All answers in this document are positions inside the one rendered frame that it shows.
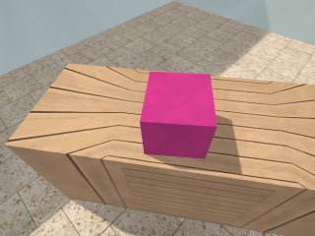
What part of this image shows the carton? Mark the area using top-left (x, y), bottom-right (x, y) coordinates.
top-left (140, 71), bottom-right (218, 159)

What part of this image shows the pedestal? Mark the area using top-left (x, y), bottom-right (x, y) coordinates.
top-left (5, 63), bottom-right (315, 236)

